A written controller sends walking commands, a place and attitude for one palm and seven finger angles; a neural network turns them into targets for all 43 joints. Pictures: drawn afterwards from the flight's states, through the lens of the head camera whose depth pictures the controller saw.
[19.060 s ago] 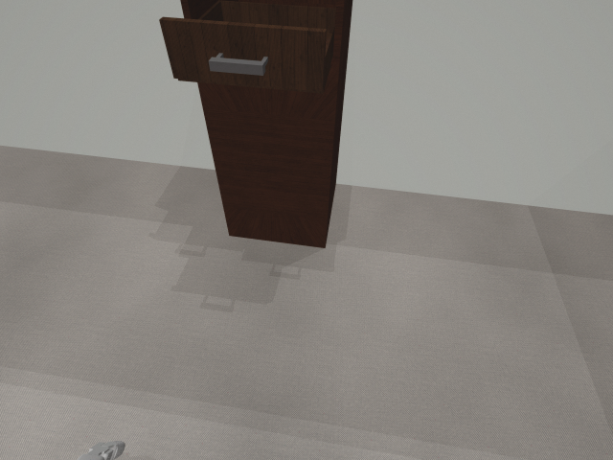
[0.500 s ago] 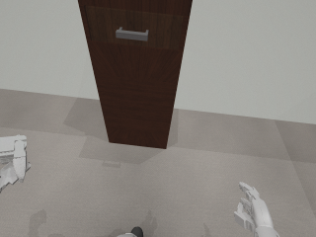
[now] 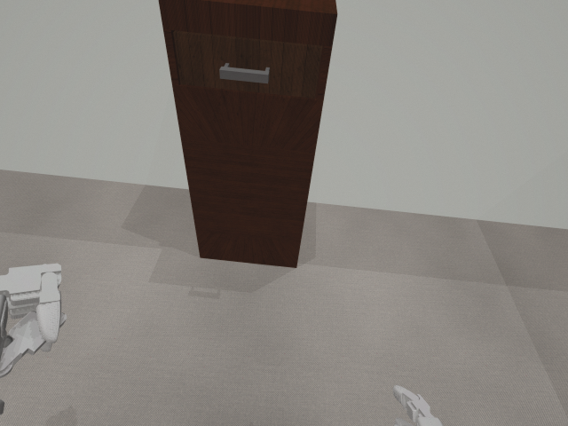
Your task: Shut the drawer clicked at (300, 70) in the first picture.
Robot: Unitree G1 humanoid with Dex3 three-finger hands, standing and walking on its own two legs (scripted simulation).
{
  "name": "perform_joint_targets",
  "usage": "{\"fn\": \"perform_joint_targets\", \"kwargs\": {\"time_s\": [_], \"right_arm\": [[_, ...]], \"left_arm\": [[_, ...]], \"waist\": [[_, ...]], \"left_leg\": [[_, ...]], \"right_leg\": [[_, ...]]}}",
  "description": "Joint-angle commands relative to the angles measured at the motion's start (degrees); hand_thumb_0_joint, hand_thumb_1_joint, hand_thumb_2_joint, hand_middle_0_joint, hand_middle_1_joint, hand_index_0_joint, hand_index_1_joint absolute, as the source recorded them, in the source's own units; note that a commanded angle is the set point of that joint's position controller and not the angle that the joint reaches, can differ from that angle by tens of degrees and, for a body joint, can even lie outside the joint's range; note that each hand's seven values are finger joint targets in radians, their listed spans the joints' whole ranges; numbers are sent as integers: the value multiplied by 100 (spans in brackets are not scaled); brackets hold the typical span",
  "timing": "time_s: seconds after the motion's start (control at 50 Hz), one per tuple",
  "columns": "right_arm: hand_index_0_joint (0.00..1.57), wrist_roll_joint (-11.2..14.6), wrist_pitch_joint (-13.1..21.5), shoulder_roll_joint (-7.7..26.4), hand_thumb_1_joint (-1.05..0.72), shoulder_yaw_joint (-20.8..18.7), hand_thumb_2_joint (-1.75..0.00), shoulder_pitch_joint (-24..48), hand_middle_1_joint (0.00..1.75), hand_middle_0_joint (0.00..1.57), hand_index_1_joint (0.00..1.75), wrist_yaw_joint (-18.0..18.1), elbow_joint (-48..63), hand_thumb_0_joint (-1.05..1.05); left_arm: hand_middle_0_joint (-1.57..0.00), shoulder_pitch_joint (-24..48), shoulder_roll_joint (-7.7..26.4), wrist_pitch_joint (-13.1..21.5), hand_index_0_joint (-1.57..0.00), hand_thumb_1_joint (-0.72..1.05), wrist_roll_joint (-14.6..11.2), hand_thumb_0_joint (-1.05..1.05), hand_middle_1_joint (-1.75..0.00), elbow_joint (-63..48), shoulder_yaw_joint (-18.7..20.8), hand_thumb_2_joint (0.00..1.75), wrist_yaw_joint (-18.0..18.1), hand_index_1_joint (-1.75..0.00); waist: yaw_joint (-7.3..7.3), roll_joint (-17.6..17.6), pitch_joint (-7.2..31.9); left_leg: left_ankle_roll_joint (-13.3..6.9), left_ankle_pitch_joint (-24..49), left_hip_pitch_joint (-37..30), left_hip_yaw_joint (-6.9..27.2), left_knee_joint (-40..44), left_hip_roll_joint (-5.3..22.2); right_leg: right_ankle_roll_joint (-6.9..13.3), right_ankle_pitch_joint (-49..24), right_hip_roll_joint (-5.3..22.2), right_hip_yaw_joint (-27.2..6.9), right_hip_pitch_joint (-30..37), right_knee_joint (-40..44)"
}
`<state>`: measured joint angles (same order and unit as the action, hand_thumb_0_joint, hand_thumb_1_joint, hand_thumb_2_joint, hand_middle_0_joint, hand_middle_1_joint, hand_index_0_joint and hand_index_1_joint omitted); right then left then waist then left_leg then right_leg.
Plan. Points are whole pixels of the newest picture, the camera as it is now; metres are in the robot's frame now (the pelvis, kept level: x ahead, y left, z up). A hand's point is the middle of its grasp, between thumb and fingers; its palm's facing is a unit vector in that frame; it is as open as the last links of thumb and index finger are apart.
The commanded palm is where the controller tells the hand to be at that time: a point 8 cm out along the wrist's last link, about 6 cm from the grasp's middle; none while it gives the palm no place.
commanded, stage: stop stepping back and stand still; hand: left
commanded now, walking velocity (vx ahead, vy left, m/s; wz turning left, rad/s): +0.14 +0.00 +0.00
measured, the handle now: (245, 71) +0.94 +0.13 +0.10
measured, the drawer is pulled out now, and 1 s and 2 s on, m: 0.00 0.00 0.00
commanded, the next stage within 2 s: let the arm hang, fingers relaxed in 0.30 s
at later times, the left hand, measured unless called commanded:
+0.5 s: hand (91, 352) +0.21 +0.25 +0.04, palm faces +0.23 -0.85 -0.47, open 3.2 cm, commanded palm none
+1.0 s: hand out of the picture -0.10 +0.22 -0.17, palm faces +0.08 -0.97 -0.25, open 5.5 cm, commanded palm none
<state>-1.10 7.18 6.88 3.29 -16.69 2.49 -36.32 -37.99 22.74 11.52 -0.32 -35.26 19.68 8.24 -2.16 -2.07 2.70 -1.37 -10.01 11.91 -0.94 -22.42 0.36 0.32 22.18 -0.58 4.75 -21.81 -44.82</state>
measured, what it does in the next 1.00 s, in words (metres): steps on the spot: right foot, then left foot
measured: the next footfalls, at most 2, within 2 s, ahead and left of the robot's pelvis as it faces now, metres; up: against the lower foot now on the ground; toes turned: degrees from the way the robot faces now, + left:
right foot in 0.08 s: +0.03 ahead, -0.10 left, +0.00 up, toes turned -4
left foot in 0.36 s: +0.08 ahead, +0.12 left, +0.00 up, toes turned +5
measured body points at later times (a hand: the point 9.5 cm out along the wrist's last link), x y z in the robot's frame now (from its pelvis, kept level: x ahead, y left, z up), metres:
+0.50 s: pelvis +0.00 +0.00 -0.02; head -0.01 -0.02 +0.43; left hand +0.19 +0.29 +0.07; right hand +0.17 -0.26 -0.11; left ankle +0.04 +0.12 -0.75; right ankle -0.01 -0.10 -0.75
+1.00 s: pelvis -0.01 +0.03 -0.01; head +0.00 +0.02 +0.44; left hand -0.10 +0.27 -0.15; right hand +0.00 -0.21 -0.16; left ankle +0.04 +0.12 -0.75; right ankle -0.01 -0.10 -0.75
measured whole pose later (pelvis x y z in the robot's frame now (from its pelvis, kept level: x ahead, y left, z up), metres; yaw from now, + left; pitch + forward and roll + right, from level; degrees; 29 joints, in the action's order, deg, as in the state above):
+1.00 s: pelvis -0.01 +0.03 -0.01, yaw +3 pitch -2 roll -1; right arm -0.7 -2.1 11.0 -0.7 -16.4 1.0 -60.6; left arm -23.0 11.8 -2.0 1.2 64.9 1.0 1.1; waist 1.0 1.3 -3.6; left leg -2.7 -7.9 14.5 -2.9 -24.2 -1.1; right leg -0.4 14.1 3.1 6.3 -9.0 -25.2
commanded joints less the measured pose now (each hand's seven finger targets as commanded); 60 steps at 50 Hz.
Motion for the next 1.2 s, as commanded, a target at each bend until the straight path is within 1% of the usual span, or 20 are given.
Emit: {"fn": "perform_joint_targets", "kwargs": {"time_s": [0.0,0.02,0.04,0.06,0.08,0.1,0.12,0.18,0.26,0.36,0.38,0.42,0.46,0.52,0.56,0.62,0.7,0.8,0.92,1.18], "right_arm": [[20,-44,44,1078,-90,-505,-90,1030,30,20,30,221,965,0],[20,-23,-14,1077,-90,-518,-90,1029,30,20,30,236,969,0],[20,22,-72,1025,-90,-549,-90,1009,30,20,30,230,957,0],[20,66,-112,995,-90,-586,-90,956,30,20,30,217,979,0],[20,39,-37,1099,-90,-609,-90,1054,30,20,30,236,937,0],[20,-7,67,1090,-90,-561,-90,932,30,20,30,212,841,0],[20,58,112,1005,-90,-525,-90,957,30,20,30,171,761,0],[20,38,142,1029,-90,-514,-90,1002,30,20,30,231,806,0],[20,28,281,1051,-90,-514,-90,988,30,20,30,311,785,0],[20,113,294,1260,-90,-611,-90,902,30,20,30,292,978,0],[20,-14,286,2551,-90,-967,-90,853,30,20,30,-299,-255,0],[20,82,-152,1674,-90,-824,-90,539,30,20,30,-273,-78,0],[20,17,-305,1527,-90,-648,-90,517,30,20,30,-252,-111,0],[20,-21,-461,1448,-90,-590,-90,539,30,20,30,-243,-217,0],[20,-56,-586,1355,-90,-546,-90,571,30,20,30,-242,-444,0],[20,-67,-664,1329,-90,-444,-90,562,30,20,30,-238,-780,0],[20,-41,-748,1125,-90,-416,-90,499,30,20,30,-181,-1243,0],[20,-8,-783,1045,-90,-482,-90,127,30,20,30,-126,-1720,0],[20,31,-803,1007,-90,-518,-90,-120,30,20,30,-101,-2160,0],[20,6,-799,602,-90,-478,-90,-442,30,20,30,-84,-2696,0]], "left_arm": [[-140,205,906,227,-140,90,-49,0,-160,-590,815,90,198,-160],[-140,235,876,193,-140,90,-37,0,-160,-467,765,90,186,-160],[-140,331,919,173,-140,90,-62,0,-160,-434,756,90,161,-160],[-140,405,1057,153,-140,90,-126,0,-160,-485,848,90,129,-160],[-140,806,1158,251,-140,90,-213,0,-160,-686,936,90,111,-160],[-140,1042,1315,410,-140,90,-189,0,-160,-839,1060,90,130,-160],[-140,1317,1147,438,-140,90,-125,0,-160,-935,924,90,153,-160],[-140,575,661,435,-140,90,-109,0,-160,-695,562,90,102,-160],[-140,568,705,508,-140,90,-88,0,-160,-649,579,90,179,-160],[-140,706,839,643,-140,90,-109,0,-160,-786,733,90,166,-160],[-140,1046,201,-517,-140,90,496,0,-160,3838,-1328,90,-680,-160],[-132,1027,-281,-1125,-132,90,333,0,-151,3999,-1273,90,-797,-151],[-124,1362,-353,-1146,-124,90,293,0,-143,4532,-1383,90,-819,-143],[-112,1896,-44,-1134,-112,90,289,0,-130,5536,-1431,90,-820,-130],[-104,2088,-104,-1173,-104,90,219,0,-121,6249,-1526,90,-781,-121],[-92,2142,-184,-1220,-92,90,156,0,-108,7153,-1666,90,-729,-108],[-76,1817,-380,-1220,-76,90,98,0,-91,8250,-1696,90,-709,-91],[-56,1675,-499,-1197,-56,90,115,0,-69,9082,-1741,90,-724,-69],[-32,1504,-561,-1179,-32,90,132,0,-43,9694,-1816,90,-696,-43],[-20,1366,-837,-1157,-20,90,120,0,-30,10140,-1825,90,-621,-30]], "waist": [[223,1179,-239],[211,829,-271],[212,-18,-194],[210,-1084,-155],[217,-1016,-375],[103,-810,-1],[72,-661,396],[115,-193,-255],[226,-303,-365],[271,629,-191],[-22,727,-270],[162,558,156],[284,-323,257],[183,-1318,207],[158,-753,-66],[215,781,-231],[281,1350,-395],[220,777,-249],[207,254,-745],[193,190,-1027]], "left_leg": [[-342,-2870,1897,880,1074,1065],[-250,-2655,2061,591,359,753],[-139,-2174,2240,262,-950,368],[-5,-1580,2491,16,-2545,-89],[80,-1432,2600,53,-3572,-48],[153,-1275,2521,116,-3825,97],[151,-1342,2254,228,-3749,134],[61,-767,1290,-55,-2567,245],[-21,-387,393,-454,-844,37],[-228,1033,-61,493,-213,687],[-254,2303,417,564,-1248,813],[-256,2198,578,488,-909,689],[-278,1106,960,801,-900,743],[-10,981,700,301,-1293,249],[10,1111,387,285,-1153,244],[-100,1359,375,624,-442,490],[-98,-254,569,749,167,474],[-106,-882,222,851,511,553],[-113,-987,122,772,685,579],[-61,-731,175,536,636,443]], "right_leg": [[149,529,-146,330,1923,1446],[240,566,17,23,2108,1996],[546,805,669,-972,2082,2652],[1049,1264,1830,-2854,1731,3500],[1251,-156,2225,-3056,1458,3514],[1281,-1065,2257,-2712,1634,3209],[1190,-81,2203,-2623,1535,3193],[936,-272,1680,-1517,448,3115],[598,-493,1400,-1048,494,2824],[1,-1414,603,-686,698,1924],[29,-2692,957,-272,132,811],[-76,-2014,616,-336,695,883],[6,-1271,642,-308,806,1190],[374,-2306,1162,-610,899,1674],[422,-2141,1180,-567,631,1756],[155,-1140,730,-327,834,1724],[207,-387,618,-339,1121,2149],[241,-307,590,-256,1104,2350],[254,-147,647,-263,748,2572],[246,-37,671,-342,620,2619]]}}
